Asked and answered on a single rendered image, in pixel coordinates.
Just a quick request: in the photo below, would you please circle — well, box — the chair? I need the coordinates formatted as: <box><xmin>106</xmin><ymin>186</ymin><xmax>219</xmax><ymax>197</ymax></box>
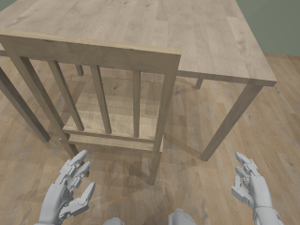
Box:
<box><xmin>0</xmin><ymin>28</ymin><xmax>181</xmax><ymax>186</ymax></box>

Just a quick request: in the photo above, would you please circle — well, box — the robot right thigh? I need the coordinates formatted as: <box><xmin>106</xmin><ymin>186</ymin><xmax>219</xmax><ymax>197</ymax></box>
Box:
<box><xmin>168</xmin><ymin>212</ymin><xmax>197</xmax><ymax>225</ymax></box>

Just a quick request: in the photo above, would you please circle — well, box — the table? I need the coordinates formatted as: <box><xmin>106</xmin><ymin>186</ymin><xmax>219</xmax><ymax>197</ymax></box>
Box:
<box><xmin>0</xmin><ymin>0</ymin><xmax>278</xmax><ymax>161</ymax></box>

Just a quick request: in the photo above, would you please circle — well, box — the robot right hand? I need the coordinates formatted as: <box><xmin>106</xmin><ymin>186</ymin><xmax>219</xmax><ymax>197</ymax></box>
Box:
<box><xmin>232</xmin><ymin>152</ymin><xmax>274</xmax><ymax>211</ymax></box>

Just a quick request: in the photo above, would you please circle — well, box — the robot right shin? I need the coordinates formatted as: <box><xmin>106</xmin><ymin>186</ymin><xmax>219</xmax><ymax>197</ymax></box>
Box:
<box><xmin>174</xmin><ymin>208</ymin><xmax>184</xmax><ymax>213</ymax></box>

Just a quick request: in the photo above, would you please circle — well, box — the right robot forearm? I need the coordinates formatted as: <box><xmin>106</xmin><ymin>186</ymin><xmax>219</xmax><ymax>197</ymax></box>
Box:
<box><xmin>252</xmin><ymin>206</ymin><xmax>284</xmax><ymax>225</ymax></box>

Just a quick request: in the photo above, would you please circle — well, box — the robot left hand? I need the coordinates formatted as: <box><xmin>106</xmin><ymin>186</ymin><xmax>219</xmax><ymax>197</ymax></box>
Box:
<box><xmin>38</xmin><ymin>149</ymin><xmax>96</xmax><ymax>225</ymax></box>

